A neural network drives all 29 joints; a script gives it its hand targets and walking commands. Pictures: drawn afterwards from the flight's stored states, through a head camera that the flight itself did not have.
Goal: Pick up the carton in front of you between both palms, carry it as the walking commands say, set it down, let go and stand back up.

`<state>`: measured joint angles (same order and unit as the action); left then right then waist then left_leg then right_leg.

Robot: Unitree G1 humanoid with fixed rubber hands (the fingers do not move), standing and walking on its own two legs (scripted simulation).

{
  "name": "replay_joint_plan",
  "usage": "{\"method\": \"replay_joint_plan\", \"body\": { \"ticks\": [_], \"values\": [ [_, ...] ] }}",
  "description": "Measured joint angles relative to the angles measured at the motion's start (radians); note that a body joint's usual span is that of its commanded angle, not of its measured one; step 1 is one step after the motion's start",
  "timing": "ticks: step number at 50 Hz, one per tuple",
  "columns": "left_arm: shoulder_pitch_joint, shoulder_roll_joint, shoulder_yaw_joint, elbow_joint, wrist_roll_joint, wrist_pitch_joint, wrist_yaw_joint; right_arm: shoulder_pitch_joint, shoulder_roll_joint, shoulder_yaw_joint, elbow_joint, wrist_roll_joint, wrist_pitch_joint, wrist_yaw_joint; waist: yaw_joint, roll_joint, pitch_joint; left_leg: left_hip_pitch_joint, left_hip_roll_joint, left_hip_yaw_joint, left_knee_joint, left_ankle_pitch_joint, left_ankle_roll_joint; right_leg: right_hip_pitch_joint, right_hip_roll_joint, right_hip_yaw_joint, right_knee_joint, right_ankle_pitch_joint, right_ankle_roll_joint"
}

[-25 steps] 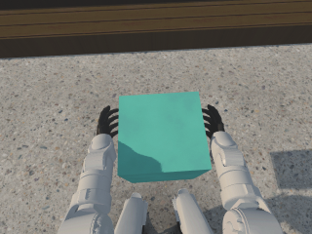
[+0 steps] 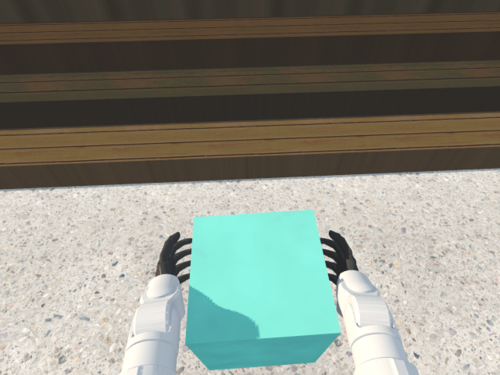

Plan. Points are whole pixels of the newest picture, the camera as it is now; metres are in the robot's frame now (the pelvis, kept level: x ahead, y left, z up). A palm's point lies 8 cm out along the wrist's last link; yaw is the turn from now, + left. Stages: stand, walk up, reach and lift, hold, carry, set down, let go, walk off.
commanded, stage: reach and lift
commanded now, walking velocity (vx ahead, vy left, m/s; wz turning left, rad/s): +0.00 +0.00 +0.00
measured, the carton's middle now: (258, 294) +0.30 -0.01 -0.09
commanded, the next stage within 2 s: hold in 1.18 s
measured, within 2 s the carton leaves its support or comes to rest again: neither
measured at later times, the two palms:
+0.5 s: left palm (156, 272) +0.28 +0.15 +0.05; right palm (355, 268) +0.28 -0.15 +0.04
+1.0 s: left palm (155, 263) +0.29 +0.15 +0.06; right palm (355, 260) +0.29 -0.15 +0.06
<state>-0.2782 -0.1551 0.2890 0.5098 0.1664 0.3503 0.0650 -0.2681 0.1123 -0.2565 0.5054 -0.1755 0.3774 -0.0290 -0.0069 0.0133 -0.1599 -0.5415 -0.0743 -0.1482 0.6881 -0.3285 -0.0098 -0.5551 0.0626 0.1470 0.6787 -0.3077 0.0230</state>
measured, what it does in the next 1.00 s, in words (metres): stands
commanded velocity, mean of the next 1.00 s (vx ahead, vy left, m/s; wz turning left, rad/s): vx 0.00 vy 0.00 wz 0.00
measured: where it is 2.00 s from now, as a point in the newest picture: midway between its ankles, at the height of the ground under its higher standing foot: outside the picture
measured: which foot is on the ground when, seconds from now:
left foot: down 0.00-1.00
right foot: down 0.00-1.00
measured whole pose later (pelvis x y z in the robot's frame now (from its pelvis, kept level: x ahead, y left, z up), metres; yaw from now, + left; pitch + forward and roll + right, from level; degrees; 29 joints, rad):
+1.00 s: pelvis +0.00 +0.00 +0.03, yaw +0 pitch -4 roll +0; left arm -0.27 -0.15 0.25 0.31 0.27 0.65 0.00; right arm -0.25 0.15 -0.22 0.29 -0.27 0.68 0.00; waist 0.00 0.01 -0.01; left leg -0.10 -0.04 -0.15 0.39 -0.22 -0.01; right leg -0.11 0.04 0.14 0.38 -0.20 0.01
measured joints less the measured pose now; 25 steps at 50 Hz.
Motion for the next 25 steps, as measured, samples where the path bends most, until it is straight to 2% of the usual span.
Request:
{"method": "replay_joint_plan", "body": {
  "ticks": [8, 13, 17, 25],
  "values": [
    [0.045, 0.010, -0.036, -0.110, 0.029, 0.150, -0.027, 0.054, 0.031, 0.027, -0.124, -0.031, 0.148, -0.002, 0.001, -0.003, 0.044, 0.255, 0.016, -0.008, -0.177, 0.062, 0.002, 0.256, -0.010, 0.000, -0.178, 0.062, -0.007],
    [0.015, 0.003, -0.018, -0.108, 0.079, 0.217, -0.046, 0.026, 0.035, 0.015, -0.125, -0.073, 0.220, 0.015, 0.002, -0.004, 0.079, 0.343, 0.020, -0.009, -0.221, 0.082, 0.002, 0.345, -0.013, -0.002, -0.223, 0.082, -0.009],
    [-0.016, -0.004, 0.008, -0.093, 0.111, 0.240, -0.059, -0.006, 0.042, -0.011, -0.110, -0.102, 0.243, 0.029, 0.001, -0.005, 0.110, 0.361, 0.022, -0.008, -0.218, 0.085, 0.001, 0.364, -0.012, -0.004, -0.221, 0.086, -0.010],
    [-0.047, -0.013, 0.032, -0.112, 0.124, 0.246, -0.069, -0.034, 0.049, -0.028, -0.128, -0.108, 0.247, 0.034, 0.003, -0.005, 0.152, 0.361, 0.022, -0.006, -0.209, 0.091, -0.002, 0.363, -0.012, -0.008, -0.210, 0.091, -0.010]
  ]
}}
